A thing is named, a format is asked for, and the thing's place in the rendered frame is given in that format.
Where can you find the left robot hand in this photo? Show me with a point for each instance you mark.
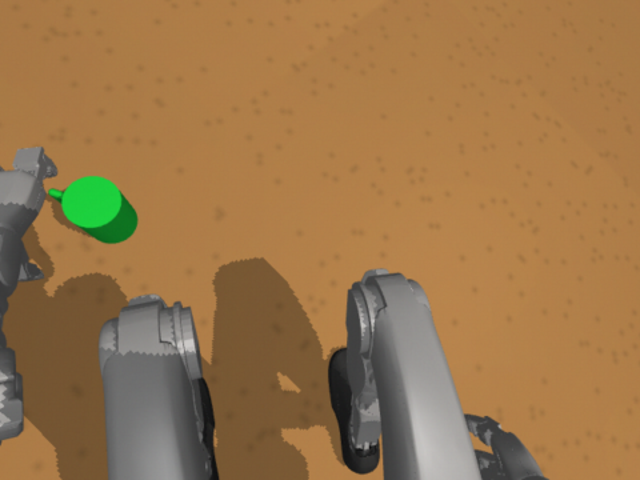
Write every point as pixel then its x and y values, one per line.
pixel 22 196

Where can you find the right robot hand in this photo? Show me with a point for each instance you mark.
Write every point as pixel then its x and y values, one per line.
pixel 510 459

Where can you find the right robot foot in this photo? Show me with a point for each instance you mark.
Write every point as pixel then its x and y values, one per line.
pixel 358 460

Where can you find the left robot arm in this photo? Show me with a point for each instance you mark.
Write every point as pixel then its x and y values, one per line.
pixel 11 385

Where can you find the mug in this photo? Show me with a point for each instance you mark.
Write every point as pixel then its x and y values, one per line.
pixel 97 206

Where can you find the left robot foot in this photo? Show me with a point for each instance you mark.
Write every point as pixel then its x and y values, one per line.
pixel 208 431

